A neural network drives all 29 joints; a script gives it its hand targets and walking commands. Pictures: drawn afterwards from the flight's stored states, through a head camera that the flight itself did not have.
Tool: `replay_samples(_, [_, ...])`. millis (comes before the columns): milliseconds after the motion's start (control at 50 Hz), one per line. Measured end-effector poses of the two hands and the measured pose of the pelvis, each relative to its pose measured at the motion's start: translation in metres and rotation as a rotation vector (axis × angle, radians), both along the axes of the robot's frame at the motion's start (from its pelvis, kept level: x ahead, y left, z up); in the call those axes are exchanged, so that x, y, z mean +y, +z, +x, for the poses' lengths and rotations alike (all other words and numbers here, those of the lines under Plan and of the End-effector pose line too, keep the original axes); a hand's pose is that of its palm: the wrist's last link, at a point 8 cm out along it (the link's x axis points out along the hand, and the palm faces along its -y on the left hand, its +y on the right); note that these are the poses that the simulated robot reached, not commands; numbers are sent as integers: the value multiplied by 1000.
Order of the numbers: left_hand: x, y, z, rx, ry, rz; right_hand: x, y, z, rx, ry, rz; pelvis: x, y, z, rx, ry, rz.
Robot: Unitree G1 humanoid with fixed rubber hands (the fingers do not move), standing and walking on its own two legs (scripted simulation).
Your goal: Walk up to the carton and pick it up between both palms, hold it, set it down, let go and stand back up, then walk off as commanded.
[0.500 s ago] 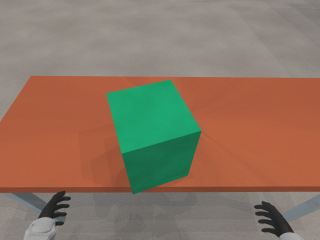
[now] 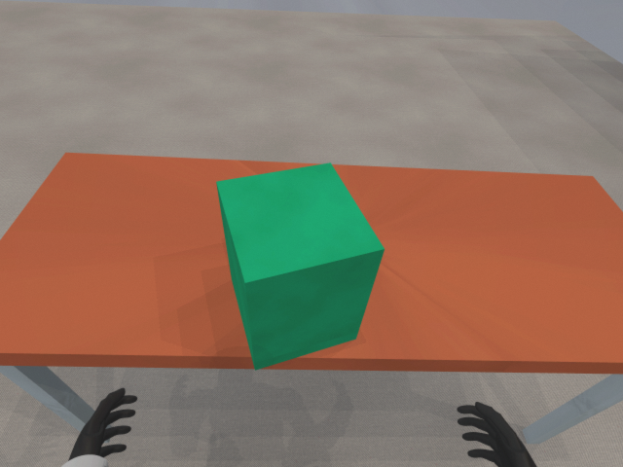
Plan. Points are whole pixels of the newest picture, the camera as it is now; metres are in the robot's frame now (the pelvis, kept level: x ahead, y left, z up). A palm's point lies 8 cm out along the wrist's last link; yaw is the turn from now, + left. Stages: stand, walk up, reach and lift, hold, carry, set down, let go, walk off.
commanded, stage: reach and lift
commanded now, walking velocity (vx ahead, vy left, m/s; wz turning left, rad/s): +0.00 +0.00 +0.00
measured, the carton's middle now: (292, 267) +0.41 +0.04 +0.00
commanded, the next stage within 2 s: none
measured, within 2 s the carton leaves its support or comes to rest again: neither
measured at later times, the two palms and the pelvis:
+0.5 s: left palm (132, 420) +0.19 +0.23 -0.03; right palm (492, 417) +0.20 -0.23 -0.04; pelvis +0.03 -0.01 +0.00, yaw +0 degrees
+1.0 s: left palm (159, 396) +0.21 +0.20 +0.00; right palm (483, 396) +0.22 -0.21 +0.00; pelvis +0.02 +0.00 +0.00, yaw +0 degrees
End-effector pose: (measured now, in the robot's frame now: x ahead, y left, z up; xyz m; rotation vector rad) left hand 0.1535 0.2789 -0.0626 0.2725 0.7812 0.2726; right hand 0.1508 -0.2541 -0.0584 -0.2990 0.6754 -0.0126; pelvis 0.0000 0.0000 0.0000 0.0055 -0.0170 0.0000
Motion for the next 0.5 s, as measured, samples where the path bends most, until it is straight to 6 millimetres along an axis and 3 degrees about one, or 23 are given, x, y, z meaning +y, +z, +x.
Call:
replay_samples(200, [-30,1,13,-86,-2,-48,3,12,12,-44,-11,52,0,1,4,9,-1,1])
replay_samples(340, [-40,18,19,-147,1,-22,8,10,30,-93,-7,134,-5,2,15,26,0,7])
replay_samples(500, [-50,34,32,-242,3,-45,24,22,53,-190,50,202,-9,3,29,48,0,13])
